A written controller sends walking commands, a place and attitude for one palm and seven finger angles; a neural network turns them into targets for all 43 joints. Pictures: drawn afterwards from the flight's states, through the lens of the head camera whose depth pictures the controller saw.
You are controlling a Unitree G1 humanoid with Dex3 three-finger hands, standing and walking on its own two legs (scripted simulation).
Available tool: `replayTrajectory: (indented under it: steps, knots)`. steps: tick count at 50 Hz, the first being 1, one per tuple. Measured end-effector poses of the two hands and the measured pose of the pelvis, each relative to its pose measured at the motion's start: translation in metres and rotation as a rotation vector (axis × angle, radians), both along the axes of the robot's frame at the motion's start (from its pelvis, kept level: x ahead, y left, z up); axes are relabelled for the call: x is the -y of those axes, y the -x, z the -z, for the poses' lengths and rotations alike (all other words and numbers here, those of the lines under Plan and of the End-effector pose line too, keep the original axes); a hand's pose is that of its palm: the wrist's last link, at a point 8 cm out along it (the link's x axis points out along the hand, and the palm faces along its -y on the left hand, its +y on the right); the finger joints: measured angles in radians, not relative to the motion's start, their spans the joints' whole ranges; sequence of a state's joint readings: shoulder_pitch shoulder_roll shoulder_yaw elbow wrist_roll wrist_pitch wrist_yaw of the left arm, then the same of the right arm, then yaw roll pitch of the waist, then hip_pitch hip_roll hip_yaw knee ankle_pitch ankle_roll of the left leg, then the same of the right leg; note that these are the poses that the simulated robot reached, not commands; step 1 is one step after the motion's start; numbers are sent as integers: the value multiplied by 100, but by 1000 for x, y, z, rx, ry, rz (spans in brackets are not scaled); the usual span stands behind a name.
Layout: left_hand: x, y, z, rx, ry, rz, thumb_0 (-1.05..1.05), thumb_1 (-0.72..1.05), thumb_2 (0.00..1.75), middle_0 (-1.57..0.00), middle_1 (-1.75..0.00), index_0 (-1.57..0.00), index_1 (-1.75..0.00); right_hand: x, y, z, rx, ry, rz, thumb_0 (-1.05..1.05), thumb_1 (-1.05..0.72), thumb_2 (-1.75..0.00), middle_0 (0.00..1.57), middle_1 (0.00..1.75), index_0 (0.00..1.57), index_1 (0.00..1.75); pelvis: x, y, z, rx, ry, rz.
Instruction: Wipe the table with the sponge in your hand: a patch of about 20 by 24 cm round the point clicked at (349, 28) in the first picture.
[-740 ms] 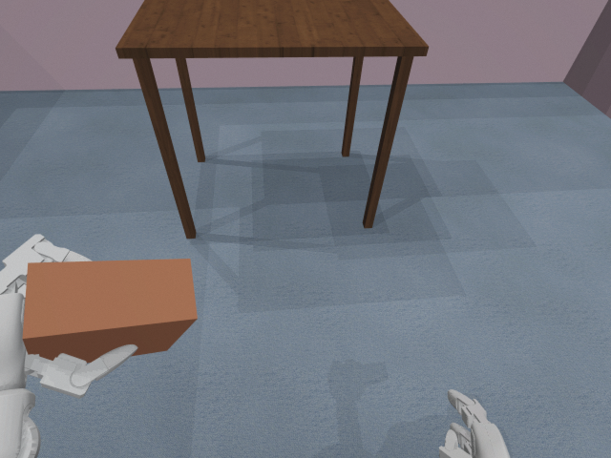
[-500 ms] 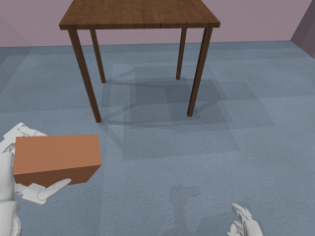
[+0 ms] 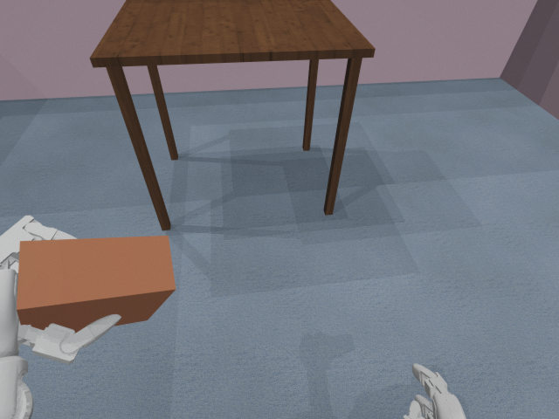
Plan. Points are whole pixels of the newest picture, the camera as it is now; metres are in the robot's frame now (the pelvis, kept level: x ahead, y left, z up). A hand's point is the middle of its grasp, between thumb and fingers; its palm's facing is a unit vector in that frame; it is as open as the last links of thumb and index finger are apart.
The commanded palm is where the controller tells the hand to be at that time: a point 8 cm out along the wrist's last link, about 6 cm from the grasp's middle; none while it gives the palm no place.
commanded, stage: walk to a spot facing it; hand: left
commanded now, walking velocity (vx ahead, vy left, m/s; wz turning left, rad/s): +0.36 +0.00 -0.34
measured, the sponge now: (118, 286) +0.23 +0.21 +0.14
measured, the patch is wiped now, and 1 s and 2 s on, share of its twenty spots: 0.00 0.00 0.00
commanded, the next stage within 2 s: turn to face it in 1.52 s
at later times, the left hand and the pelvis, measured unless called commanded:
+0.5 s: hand (179, 190) +0.36 +0.17 +0.17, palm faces +0.28 -0.85 -0.44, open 10.4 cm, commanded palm +0.31 +0.21 +0.19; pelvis +0.11 -0.04 +0.01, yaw -8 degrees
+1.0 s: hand (232, 128) +0.51 +0.12 +0.18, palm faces +0.33 -0.85 -0.41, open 10.4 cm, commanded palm +0.47 +0.16 +0.19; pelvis +0.27 -0.09 -0.01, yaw -7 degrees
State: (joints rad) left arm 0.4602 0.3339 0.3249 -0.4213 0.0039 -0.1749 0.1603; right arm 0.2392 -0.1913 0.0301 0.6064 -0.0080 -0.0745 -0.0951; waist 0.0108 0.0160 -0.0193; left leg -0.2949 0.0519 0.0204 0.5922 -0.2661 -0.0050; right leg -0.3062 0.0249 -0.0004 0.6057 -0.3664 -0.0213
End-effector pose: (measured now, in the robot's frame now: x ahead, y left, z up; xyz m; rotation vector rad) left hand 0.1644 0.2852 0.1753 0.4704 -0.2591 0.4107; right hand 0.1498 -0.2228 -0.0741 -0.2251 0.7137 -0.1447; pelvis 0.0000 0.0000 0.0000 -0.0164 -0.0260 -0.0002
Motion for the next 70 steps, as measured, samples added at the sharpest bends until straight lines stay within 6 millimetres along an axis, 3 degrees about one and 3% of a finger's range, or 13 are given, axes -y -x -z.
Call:
replayTrajectory:
  steps: [9,15,20,25,32,37,41,46,51,55,61,65,70]
  knots:
    - [32,-43,3,22,10,52,-1,-51,99,-69,-135,-70,-135,26,-11,17,-72,-8,18,1,-91,-90,20,30,21,30,19,-31,6,-8,-16,9]
    - [33,-75,-6,62,-29,112,-1,-51,99,-69,-135,-70,-135,38,-32,10,-77,36,60,1,-91,-90,20,30,21,30,15,-59,7,-2,-36,56]
    - [39,-119,-7,24,-54,122,-1,-51,99,-69,-135,-70,-135,38,-54,6,-31,-15,125,1,-91,-90,20,30,21,30,21,-85,1,-8,-32,105]
    - [73,-164,-10,-26,-61,173,-1,-51,99,-69,-135,-70,-135,43,-71,9,-43,-76,141,1,-91,-90,20,30,21,30,40,-112,-5,-22,-14,146]
    - [129,-214,-5,-7,-133,254,-1,-51,99,-69,-135,-70,-135,87,-104,44,-106,-100,156,1,-90,-90,20,30,21,30,80,-148,17,-8,-10,139]
    - [142,-233,-11,-40,-137,260,-1,-51,99,-70,-135,-70,-135,123,-128,37,-162,-55,188,1,-91,-90,20,30,21,30,91,-175,8,-19,-18,138]
    - [141,-249,-21,-45,-149,237,-1,-51,99,-70,-135,-70,-135,141,-152,20,-171,-8,188,1,-91,-90,20,30,20,30,98,-201,-2,-32,-32,127]
    - [131,-277,-23,5,-112,183,-1,-51,99,-70,-136,-70,-135,146,-196,6,-142,43,158,1,-91,-90,20,30,20,30,99,-239,-4,-26,-46,116]
    - [122,-318,-12,102,-65,168,-1,-51,99,-70,-136,-70,-135,137,-254,7,-40,55,158,1,-91,-90,20,30,20,30,93,-278,13,2,-52,125]
    - [125,-354,-10,85,-56,171,-1,-51,99,-70,-136,-70,-135,116,-291,5,7,-26,129,1,-91,-90,20,30,20,30,100,-295,10,0,-38,109]
    - [155,-367,-32,55,-100,197,-1,-51,99,-70,-136,-70,-135,101,-324,5,8,-133,73,1,-91,-90,20,30,21,30,121,-328,-3,-26,-11,106]
    - [173,-377,-34,33,-148,145,-1,-51,99,-70,-136,-70,-135,115,-341,23,-37,-165,48,1,-90,-90,20,30,21,30,145,-353,2,-21,-12,77]
    - [184,-399,-16,-12,-102,50,-1,-51,99,-70,-136,-70,-135,156,-366,48,-144,-113,10,1,-90,-90,21,30,21,30,165,-379,8,-4,-30,16]
